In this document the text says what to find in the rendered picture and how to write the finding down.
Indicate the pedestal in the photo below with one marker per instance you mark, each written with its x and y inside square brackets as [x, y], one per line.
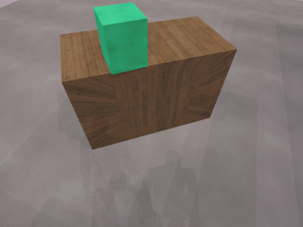
[188, 62]

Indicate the carton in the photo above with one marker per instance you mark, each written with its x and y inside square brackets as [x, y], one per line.
[123, 36]

